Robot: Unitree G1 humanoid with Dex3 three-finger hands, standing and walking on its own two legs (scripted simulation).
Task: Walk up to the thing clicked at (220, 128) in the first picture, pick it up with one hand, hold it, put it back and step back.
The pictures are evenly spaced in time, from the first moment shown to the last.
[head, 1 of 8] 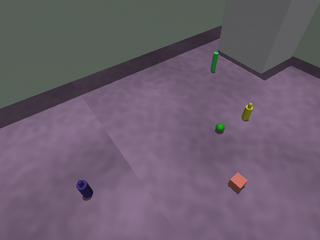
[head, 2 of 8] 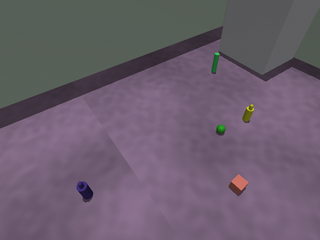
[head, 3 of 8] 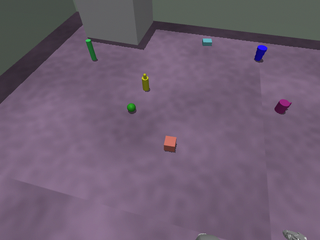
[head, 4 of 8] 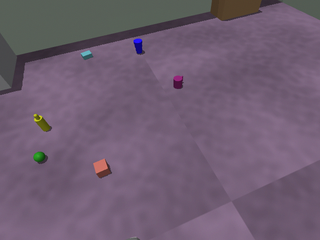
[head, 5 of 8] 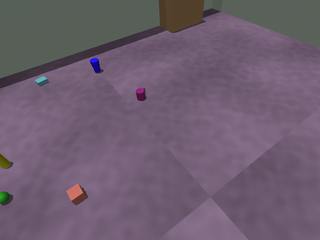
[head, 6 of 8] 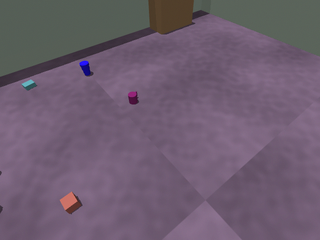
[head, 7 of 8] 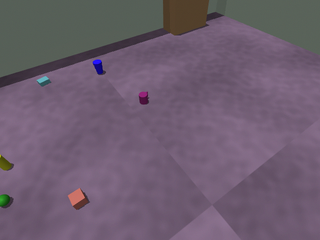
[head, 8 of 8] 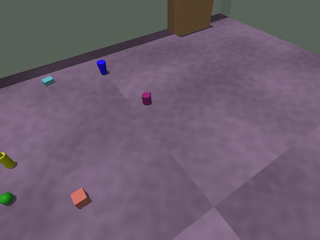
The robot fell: no
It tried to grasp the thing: no
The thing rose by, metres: 0.00
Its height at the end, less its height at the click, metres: +0.00
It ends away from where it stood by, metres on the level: 0.00
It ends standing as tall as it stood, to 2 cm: yes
